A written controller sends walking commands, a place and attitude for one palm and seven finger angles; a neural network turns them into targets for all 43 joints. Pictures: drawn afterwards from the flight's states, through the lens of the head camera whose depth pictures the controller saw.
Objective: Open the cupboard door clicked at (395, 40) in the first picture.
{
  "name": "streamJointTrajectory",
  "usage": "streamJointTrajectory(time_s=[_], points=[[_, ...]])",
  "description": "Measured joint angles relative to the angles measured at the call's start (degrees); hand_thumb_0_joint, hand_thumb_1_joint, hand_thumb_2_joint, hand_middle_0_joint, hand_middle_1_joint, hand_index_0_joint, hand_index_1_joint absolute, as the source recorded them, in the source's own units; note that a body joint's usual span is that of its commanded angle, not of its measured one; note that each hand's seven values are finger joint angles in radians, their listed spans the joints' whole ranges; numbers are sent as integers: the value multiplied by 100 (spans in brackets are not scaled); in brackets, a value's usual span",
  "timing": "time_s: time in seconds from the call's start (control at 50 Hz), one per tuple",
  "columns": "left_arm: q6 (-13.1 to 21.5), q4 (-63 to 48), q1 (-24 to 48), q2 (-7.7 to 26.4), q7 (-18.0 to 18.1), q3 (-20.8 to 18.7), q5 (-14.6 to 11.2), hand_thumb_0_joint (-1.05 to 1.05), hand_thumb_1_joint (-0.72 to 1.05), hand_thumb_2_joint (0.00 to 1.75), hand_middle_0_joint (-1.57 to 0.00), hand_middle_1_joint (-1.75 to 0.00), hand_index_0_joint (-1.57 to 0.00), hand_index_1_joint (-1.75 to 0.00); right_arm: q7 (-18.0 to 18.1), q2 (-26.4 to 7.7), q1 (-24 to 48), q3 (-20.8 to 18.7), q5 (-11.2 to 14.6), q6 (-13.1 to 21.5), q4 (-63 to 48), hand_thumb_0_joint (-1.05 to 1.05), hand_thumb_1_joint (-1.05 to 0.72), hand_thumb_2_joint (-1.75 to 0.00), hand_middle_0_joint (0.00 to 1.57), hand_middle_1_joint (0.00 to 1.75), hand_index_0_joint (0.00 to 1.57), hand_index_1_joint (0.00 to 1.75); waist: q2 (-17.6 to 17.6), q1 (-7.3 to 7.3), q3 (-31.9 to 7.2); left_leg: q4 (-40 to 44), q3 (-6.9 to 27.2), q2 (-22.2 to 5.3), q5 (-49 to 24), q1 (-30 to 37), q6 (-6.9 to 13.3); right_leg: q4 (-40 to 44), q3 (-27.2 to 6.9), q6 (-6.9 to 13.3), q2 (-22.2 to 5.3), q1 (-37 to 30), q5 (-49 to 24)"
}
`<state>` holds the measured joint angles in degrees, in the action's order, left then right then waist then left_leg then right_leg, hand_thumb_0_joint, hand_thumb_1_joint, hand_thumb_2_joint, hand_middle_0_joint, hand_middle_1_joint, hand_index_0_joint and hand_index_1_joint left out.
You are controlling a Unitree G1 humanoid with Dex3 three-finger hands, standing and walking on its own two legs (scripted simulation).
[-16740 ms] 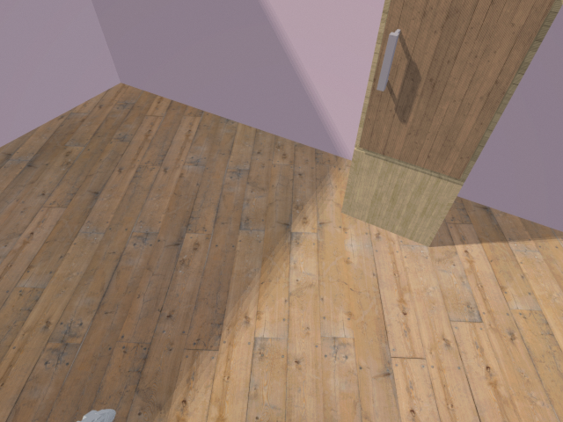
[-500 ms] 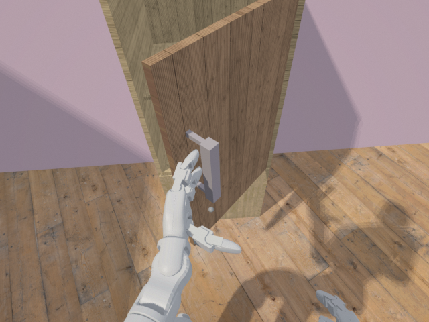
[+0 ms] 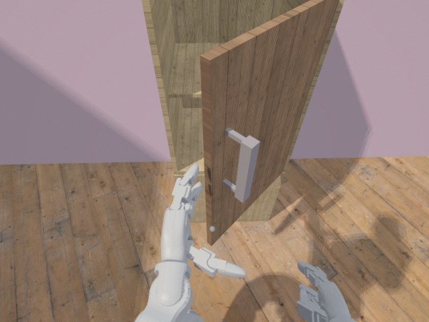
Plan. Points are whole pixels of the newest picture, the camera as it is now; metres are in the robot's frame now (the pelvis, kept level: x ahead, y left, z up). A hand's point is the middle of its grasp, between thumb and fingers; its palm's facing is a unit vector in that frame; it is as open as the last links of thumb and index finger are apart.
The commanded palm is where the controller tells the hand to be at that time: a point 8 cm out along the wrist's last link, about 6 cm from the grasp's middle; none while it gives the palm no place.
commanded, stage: slide the hand sideways off the handle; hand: left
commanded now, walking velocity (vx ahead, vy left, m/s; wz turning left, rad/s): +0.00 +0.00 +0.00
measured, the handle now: (237, 166) +0.40 -0.02 +0.08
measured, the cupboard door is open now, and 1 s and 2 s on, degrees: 45 45 45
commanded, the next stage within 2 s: draw the hand back to the body in 0.20 s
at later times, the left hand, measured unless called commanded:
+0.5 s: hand (199, 232) +0.25 +0.04 +0.09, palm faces +0.04 -1.00 -0.04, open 16.3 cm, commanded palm +0.21 +0.11 +0.10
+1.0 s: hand (130, 230) +0.22 +0.13 +0.15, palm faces +0.17 -0.94 -0.30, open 14.9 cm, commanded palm +0.19 +0.19 +0.17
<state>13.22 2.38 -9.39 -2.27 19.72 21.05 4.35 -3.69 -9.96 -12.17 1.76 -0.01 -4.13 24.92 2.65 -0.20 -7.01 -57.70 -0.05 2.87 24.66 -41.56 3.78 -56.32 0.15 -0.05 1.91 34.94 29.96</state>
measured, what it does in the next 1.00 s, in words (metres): shifts its weight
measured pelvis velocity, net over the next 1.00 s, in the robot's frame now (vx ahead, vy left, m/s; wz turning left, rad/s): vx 0.03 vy -0.04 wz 0.02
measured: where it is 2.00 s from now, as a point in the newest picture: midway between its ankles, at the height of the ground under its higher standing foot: outside the picture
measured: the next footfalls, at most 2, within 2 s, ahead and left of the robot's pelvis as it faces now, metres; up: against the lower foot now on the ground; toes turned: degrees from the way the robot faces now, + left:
none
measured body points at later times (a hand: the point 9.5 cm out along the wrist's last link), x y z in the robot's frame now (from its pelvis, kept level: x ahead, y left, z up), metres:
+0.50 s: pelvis +0.01 -0.03 +0.01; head +0.02 -0.04 +0.45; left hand +0.24 +0.10 +0.10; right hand +0.18 -0.23 -0.08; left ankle +0.04 +0.07 -0.68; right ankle -0.02 -0.13 -0.68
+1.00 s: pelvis +0.03 -0.04 +0.04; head +0.02 -0.07 +0.49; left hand +0.21 +0.18 +0.16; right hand +0.22 -0.26 -0.04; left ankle +0.04 +0.07 -0.68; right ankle -0.02 -0.13 -0.68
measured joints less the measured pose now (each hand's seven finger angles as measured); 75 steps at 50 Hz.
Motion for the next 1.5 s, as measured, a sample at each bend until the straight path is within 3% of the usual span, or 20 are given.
streamJointTrajectory(time_s=[0.14,0.42,0.62,0.82,0.9,1.0,1.2,1.5], points=[[27,-352,-327,111,-192,64,136,-1,-50,30,-16,-30,-14,-30,17,-67,-1,-11,-8,57,-44,1,-91,-89,20,30,20,30,-17,-12,38,-104,76,14,6,-109,-19,-83,84,19,-5,75,25],[-41,-899,-653,328,-388,-189,-13,-1,-50,30,-15,-30,-15,-30,195,-88,-124,12,-50,136,-11,1,-91,-89,20,30,20,30,13,-27,41,-63,93,-48,20,-58,-146,-140,93,149,57,87,72],[-388,-1749,-1502,847,-1180,-1252,-832,-1,-50,30,-15,-30,-15,-30,432,-223,-346,99,68,217,1,1,-91,-89,20,30,20,30,86,18,-11,598,147,-107,-99,712,-270,512,98,257,118,-657,-72],[-436,-2188,-1951,1238,-2054,-1951,-1350,-1,-47,31,-15,-30,-15,-30,602,-429,-226,-9,142,603,60,1,-91,-89,20,30,20,30,79,78,5,857,265,-119,-153,1000,-351,813,195,324,142,-982,-125],[-690,-2277,-2016,1608,-1797,-2149,-941,-1,-39,34,-16,-30,-15,-30,782,-392,-162,-4,103,548,218,1,-91,-89,20,30,20,30,74,143,73,1210,256,-128,-269,1382,-376,1182,165,326,144,-1360,-261],[-827,-2424,-2197,1782,-1573,-2329,-739,-1,-25,40,-16,-30,-16,-30,900,-379,-117,35,87,547,344,1,-91,-89,20,30,20,30,131,180,211,1712,215,-115,-470,1863,-307,1715,102,280,119,-1837,-501],[-840,-2338,-2049,1974,-1361,-2830,-700,0,8,54,-18,-30,-17,-30,990,-255,39,139,67,679,709,1,-91,-89,20,30,20,30,100,253,531,2400,141,-79,-764,2513,-206,2506,1,188,63,-2512,-872],[-795,-2459,-1876,2306,-1311,-3910,-785,1,60,77,-20,-30,-19,-30,879,-224,157,72,52,796,999,1,-91,-89,20,30,20,30,20,350,628,3060,14,20,-1024,3052,-59,3271,-141,28,-65,-3069,-1222]])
